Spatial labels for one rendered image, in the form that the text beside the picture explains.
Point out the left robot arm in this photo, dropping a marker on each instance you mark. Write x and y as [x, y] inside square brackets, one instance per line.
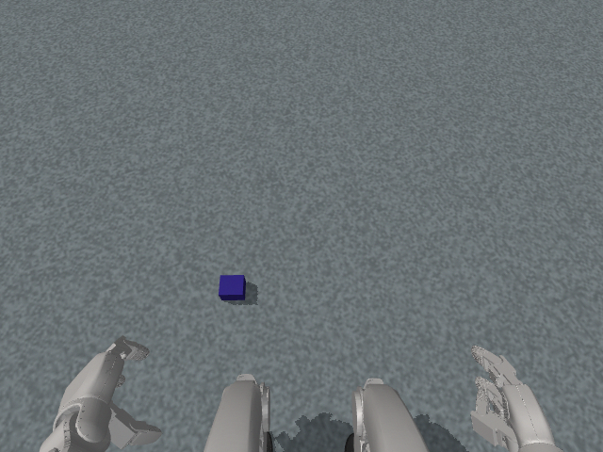
[80, 426]

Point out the left robot hand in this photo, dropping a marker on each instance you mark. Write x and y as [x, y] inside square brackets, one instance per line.
[99, 378]

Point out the right robot hand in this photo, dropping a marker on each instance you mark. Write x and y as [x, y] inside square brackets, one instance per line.
[518, 418]

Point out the small box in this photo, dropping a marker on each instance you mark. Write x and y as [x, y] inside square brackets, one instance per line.
[232, 287]

